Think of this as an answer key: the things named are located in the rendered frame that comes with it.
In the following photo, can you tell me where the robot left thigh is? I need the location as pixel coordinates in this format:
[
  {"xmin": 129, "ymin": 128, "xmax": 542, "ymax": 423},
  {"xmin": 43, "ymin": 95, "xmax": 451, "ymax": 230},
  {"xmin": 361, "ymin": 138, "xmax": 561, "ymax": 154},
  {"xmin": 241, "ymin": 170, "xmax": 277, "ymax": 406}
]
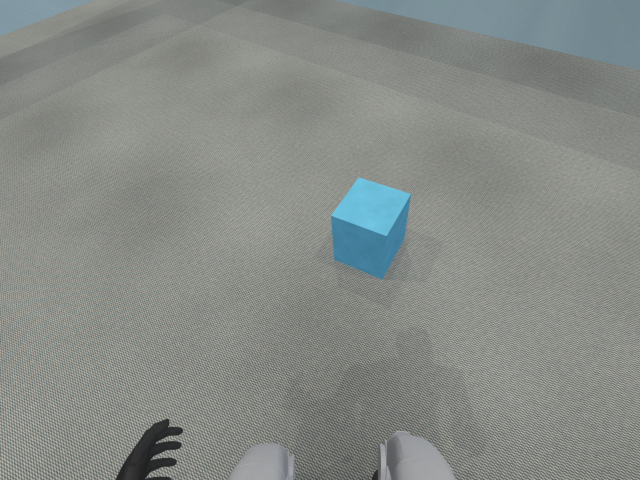
[{"xmin": 227, "ymin": 443, "xmax": 295, "ymax": 480}]

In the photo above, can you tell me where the robot right thigh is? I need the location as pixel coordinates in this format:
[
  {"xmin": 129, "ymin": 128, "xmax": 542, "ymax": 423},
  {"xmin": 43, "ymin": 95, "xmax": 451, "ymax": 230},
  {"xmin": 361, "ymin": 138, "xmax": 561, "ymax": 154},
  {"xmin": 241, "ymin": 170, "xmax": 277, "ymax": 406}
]
[{"xmin": 377, "ymin": 434, "xmax": 456, "ymax": 480}]

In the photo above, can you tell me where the robot left hand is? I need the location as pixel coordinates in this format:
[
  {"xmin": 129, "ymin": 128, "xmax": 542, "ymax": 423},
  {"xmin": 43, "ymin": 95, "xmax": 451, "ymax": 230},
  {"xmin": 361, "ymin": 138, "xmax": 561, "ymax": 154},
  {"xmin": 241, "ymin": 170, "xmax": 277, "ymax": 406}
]
[{"xmin": 116, "ymin": 419, "xmax": 183, "ymax": 480}]

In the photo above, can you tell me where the robot thigh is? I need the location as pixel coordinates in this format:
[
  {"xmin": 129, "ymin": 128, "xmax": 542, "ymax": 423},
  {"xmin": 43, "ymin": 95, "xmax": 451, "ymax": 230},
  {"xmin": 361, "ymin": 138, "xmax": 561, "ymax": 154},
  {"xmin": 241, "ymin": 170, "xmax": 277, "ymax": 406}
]
[
  {"xmin": 227, "ymin": 443, "xmax": 295, "ymax": 480},
  {"xmin": 377, "ymin": 434, "xmax": 456, "ymax": 480}
]

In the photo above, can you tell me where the carton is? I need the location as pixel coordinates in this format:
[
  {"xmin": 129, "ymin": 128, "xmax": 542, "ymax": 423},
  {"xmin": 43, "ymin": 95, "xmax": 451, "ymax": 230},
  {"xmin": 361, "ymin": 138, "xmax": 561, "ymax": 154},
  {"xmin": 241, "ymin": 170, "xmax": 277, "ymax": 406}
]
[{"xmin": 331, "ymin": 178, "xmax": 411, "ymax": 279}]

